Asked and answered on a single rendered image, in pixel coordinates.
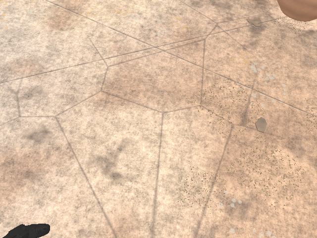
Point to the left robot hand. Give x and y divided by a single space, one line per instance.
29 231

